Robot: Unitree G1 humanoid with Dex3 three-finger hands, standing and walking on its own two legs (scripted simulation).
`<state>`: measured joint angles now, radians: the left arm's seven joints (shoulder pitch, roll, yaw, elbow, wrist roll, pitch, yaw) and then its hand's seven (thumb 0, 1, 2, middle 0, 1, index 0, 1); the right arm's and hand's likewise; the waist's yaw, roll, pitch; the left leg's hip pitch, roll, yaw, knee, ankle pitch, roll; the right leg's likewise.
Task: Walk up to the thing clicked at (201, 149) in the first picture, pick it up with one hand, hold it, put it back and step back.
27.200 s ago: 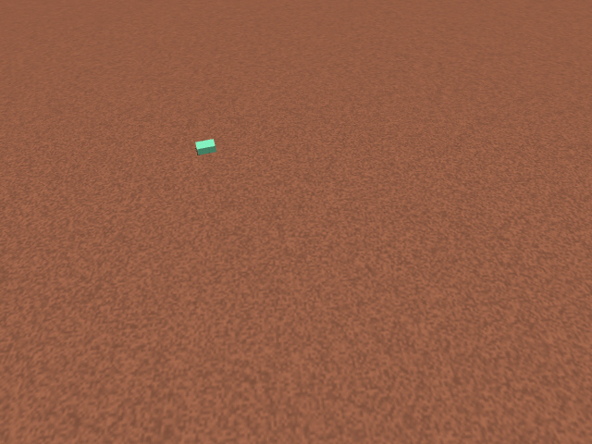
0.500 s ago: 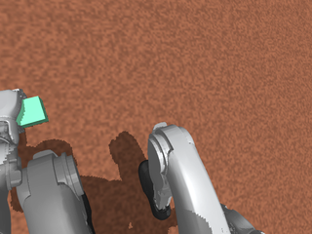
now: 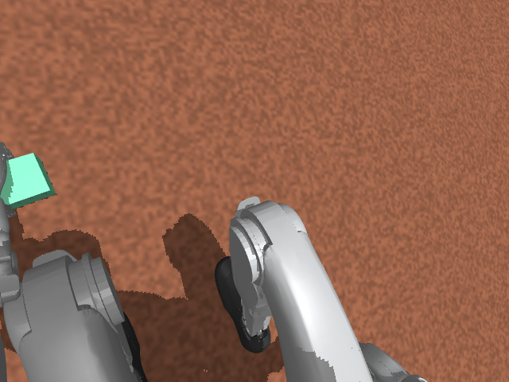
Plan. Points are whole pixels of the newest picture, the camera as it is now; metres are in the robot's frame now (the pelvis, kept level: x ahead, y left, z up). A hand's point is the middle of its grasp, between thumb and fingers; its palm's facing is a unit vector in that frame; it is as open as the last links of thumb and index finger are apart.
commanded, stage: open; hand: left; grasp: from above
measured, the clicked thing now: (10, 185) +0.43 +0.28 -0.28
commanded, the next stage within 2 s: withdraw in 0.90 s
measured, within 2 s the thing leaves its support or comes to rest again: neither
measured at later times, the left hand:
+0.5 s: hand out of the picture +0.42 +0.29 -0.25, palm faces -0.44 -0.12 -0.89, open 12.1 cm
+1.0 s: hand out of the picture +0.42 +0.29 -0.24, palm faces -0.43 -0.14 -0.89, open 14.0 cm
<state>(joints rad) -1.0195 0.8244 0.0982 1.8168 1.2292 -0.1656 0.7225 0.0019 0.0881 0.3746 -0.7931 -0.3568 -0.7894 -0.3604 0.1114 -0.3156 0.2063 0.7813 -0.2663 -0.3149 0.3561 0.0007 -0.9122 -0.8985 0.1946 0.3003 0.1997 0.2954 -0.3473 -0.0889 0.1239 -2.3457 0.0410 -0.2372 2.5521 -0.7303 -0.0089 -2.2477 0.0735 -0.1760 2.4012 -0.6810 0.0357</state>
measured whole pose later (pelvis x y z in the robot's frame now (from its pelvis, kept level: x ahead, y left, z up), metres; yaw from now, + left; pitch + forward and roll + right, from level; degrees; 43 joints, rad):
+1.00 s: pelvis +0.00 +0.00 +0.00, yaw -1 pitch +28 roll -13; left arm -1.02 0.85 0.05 1.79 1.23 -0.19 0.73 0.00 -0.48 0.96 -0.09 -1.02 -0.09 -1.01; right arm 0.11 -0.33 0.24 0.75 -0.26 -0.32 0.33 0.00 -0.90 -0.90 0.19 0.30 0.20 0.30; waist -0.35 -0.11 0.14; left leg -2.33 0.04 -0.25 2.54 -0.72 -0.01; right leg -2.23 0.08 -0.19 2.38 -0.66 0.03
